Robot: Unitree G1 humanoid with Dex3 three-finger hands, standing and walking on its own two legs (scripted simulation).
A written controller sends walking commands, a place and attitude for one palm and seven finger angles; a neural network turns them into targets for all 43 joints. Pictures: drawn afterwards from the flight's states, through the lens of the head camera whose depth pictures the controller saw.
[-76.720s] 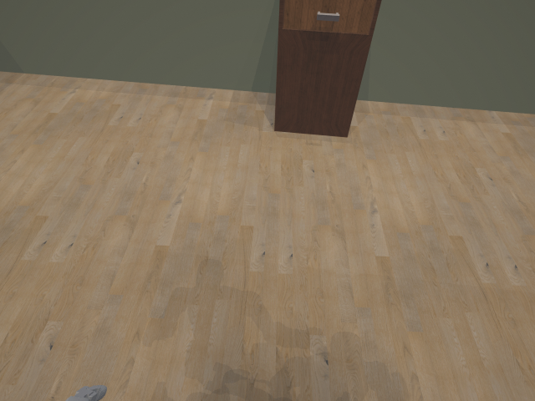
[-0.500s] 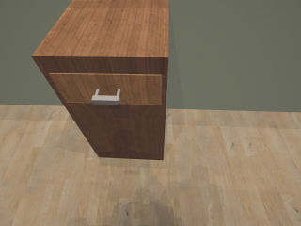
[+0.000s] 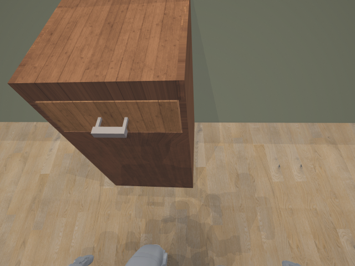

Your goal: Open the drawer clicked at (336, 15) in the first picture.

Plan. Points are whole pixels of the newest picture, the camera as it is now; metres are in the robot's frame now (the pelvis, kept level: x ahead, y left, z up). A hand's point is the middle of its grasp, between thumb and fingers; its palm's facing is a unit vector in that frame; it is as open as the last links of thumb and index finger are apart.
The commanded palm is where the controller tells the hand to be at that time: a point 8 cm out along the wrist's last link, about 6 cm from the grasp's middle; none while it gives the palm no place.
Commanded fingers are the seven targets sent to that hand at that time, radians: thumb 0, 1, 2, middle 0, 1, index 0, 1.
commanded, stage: come to a stop and stand still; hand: left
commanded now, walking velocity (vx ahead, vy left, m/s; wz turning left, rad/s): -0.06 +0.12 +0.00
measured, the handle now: (111, 126) +0.48 +0.25 -0.07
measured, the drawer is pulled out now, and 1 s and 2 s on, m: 0.00 0.00 0.00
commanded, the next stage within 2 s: look again from close up in 0.90 s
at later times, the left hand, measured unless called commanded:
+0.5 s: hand out of the picture +0.06 +0.24 -0.17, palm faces +0.00 -0.96 -0.28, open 7.4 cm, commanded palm none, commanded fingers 0.00 0.90 0.90 -0.20 -0.30 -0.20 -0.30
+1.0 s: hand out of the picture -0.01 +0.24 -0.17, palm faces -0.08 -0.98 -0.21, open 7.4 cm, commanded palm none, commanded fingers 0.00 0.90 0.90 -0.20 -0.30 -0.20 -0.30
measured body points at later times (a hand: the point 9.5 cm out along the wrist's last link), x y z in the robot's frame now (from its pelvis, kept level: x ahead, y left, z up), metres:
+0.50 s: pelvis +0.00 +0.05 -0.01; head -0.01 +0.03 +0.44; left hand +0.06 +0.29 -0.15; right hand +0.09 -0.18 -0.16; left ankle -0.01 +0.15 -0.74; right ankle -0.02 -0.07 -0.74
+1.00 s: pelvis -0.01 +0.07 +0.00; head +0.00 +0.06 +0.45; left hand +0.00 +0.30 -0.16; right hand -0.06 -0.16 -0.16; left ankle -0.01 +0.15 -0.74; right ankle -0.02 -0.07 -0.74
